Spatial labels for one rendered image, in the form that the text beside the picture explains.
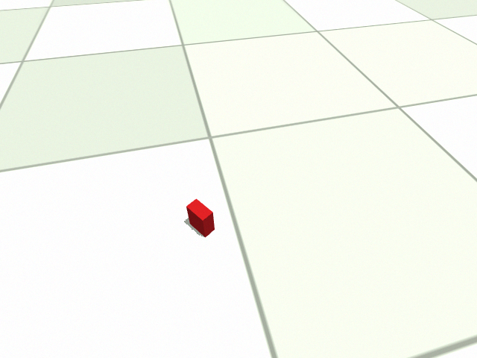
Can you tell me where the carton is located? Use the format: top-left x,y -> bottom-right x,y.
186,199 -> 215,238

